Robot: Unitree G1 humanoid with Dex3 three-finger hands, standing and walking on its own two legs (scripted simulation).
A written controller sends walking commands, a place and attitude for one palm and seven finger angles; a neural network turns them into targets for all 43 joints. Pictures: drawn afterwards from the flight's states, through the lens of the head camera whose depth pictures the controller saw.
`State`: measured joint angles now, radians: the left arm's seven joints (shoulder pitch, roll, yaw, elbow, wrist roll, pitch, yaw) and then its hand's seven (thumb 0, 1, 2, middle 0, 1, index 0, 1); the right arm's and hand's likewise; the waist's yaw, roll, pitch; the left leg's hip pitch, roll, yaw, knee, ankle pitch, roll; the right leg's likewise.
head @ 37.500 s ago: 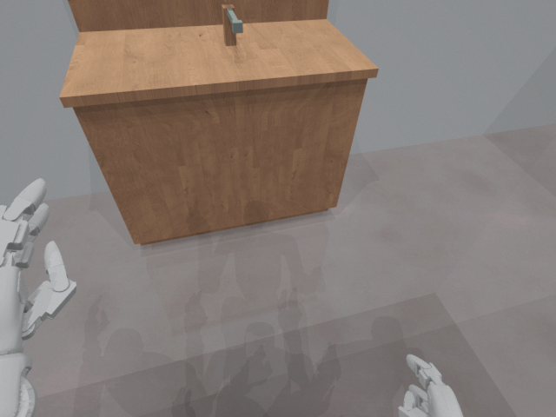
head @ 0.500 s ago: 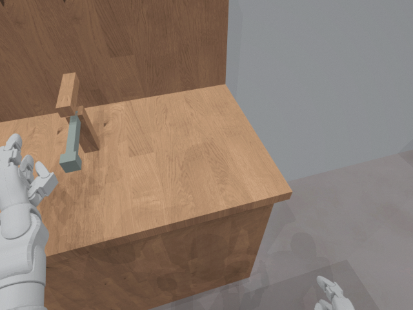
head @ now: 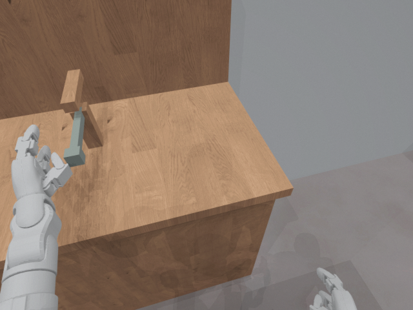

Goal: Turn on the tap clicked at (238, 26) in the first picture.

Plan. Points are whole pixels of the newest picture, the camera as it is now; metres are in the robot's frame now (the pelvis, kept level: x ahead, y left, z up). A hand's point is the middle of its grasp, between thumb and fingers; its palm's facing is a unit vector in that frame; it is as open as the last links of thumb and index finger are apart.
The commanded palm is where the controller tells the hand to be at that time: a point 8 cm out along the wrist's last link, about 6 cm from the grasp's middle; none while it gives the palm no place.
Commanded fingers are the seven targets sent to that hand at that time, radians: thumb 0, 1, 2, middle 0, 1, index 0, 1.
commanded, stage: push the lever round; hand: left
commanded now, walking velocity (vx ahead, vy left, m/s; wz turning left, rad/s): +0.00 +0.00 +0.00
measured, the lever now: (74, 156) +0.36 +0.29 +0.13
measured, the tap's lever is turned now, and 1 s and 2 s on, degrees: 1 19 47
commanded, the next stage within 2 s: none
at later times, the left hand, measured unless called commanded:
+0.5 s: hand (78, 172) +0.32 +0.27 +0.12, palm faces +0.54 -0.84 -0.05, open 7.7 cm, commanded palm +0.28 +0.30 +0.12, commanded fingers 0.00 0.90 0.90 -0.15 -0.15 -0.15 -0.15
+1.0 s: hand (103, 164) +0.34 +0.23 +0.12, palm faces +0.64 -0.77 -0.06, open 7.7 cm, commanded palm +0.31 +0.25 +0.12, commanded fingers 0.00 0.90 0.90 -0.15 -0.15 -0.15 -0.15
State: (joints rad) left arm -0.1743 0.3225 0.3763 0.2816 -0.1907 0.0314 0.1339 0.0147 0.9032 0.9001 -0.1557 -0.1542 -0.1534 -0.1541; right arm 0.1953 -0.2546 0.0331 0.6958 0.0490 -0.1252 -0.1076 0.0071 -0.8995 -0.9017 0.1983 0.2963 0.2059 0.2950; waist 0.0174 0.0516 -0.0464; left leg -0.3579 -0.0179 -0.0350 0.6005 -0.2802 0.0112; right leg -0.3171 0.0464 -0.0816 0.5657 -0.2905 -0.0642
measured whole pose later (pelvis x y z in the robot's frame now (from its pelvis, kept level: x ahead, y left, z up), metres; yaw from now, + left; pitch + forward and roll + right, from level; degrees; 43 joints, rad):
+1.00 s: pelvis -0.01 +0.00 +0.00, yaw +0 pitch +1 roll +0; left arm -0.25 0.13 0.20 0.22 -0.08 0.14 0.51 0.01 0.91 0.91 -0.16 -0.15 -0.15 -0.15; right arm 0.14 -0.23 0.03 0.72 0.01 -0.02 -0.08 0.01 -0.90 -0.90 0.20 0.30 0.21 0.30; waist 0.02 0.05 -0.04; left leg -0.34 -0.02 -0.04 0.59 -0.27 0.01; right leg -0.30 0.04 -0.09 0.56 -0.28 -0.07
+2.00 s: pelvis +0.00 -0.01 +0.00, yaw +1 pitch +5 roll +0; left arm -0.58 0.00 0.22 0.52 0.03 0.17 0.84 0.01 0.91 0.91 -0.15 -0.15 -0.15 -0.15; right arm 0.14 -0.21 -0.02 0.77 -0.05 0.02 -0.01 0.01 -0.90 -0.90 0.20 0.30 0.20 0.29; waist -0.01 0.04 -0.08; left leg -0.43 -0.01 -0.06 0.63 -0.29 -0.01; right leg -0.38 0.05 -0.11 0.60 -0.31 -0.08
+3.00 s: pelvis +0.00 -0.02 -0.01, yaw +0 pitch +12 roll +0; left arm -0.89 0.09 0.45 0.89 0.13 0.10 0.96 0.01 0.90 0.90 -0.16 -0.15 -0.13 -0.16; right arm 0.27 -0.23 -0.04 0.81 -0.09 -0.01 0.03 0.00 -0.90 -0.90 0.20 0.30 0.20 0.29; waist -0.10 0.04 -0.13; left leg -0.60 0.00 -0.05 0.71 -0.31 -0.02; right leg -0.57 0.06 -0.10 0.68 -0.33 -0.09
